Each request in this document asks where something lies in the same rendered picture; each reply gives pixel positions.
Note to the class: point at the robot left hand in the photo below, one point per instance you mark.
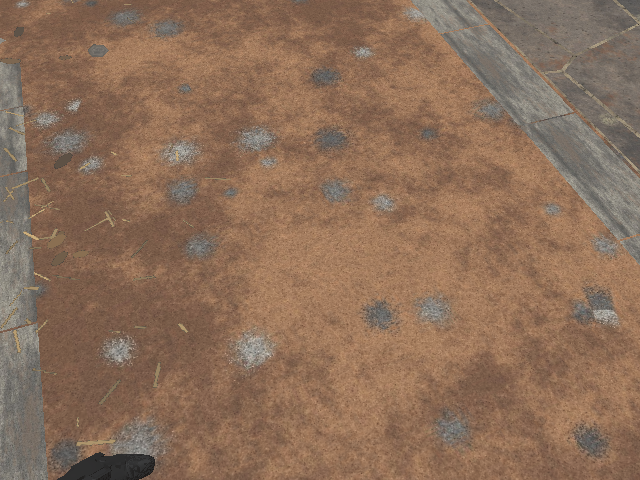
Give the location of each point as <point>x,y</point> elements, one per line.
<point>116,467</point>

